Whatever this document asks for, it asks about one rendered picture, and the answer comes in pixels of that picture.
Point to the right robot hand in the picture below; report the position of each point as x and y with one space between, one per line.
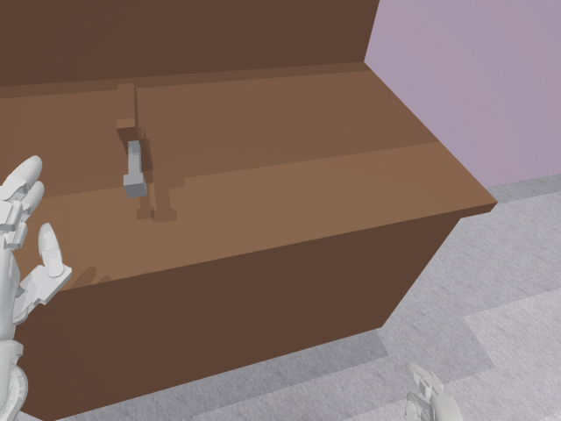
441 408

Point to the counter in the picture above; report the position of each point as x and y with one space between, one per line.
292 198

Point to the tap lever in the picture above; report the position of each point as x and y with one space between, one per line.
134 182

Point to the left robot hand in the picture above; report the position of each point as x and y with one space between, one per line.
20 194

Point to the left robot forearm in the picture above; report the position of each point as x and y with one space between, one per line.
13 381

